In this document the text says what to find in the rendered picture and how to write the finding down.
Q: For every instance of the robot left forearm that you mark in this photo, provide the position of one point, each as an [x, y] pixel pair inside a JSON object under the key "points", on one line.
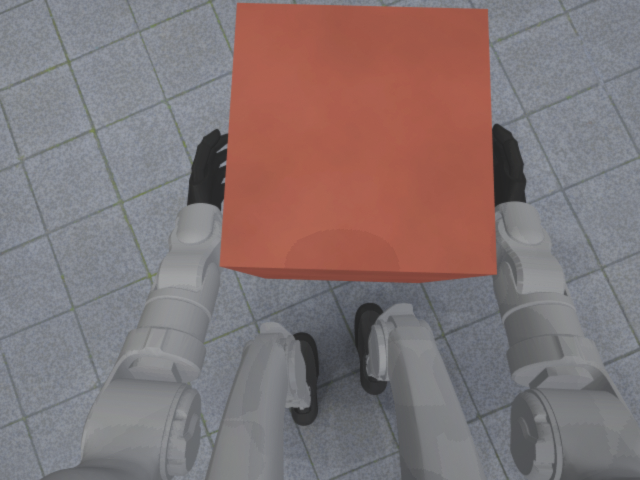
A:
{"points": [[168, 343]]}

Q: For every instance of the carton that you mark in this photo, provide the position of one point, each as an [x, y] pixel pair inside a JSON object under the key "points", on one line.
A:
{"points": [[360, 144]]}

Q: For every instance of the robot right forearm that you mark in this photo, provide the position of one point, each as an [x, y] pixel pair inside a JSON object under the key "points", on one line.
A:
{"points": [[548, 348]]}

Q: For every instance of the right robot hand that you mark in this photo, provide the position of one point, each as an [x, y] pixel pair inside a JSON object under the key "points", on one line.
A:
{"points": [[509, 179]]}

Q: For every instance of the left robot upper arm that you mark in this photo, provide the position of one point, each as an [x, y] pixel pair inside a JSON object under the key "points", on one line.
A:
{"points": [[140, 430]]}

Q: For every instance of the right robot foot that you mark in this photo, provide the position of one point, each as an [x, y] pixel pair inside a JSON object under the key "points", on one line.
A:
{"points": [[365, 317]]}

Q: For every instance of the robot right thigh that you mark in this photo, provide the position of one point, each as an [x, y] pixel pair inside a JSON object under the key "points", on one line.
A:
{"points": [[435, 442]]}

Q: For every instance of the left robot hand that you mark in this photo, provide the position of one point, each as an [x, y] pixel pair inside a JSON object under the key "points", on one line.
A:
{"points": [[206, 177]]}

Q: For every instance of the right robot upper arm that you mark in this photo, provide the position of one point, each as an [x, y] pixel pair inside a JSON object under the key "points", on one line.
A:
{"points": [[568, 434]]}

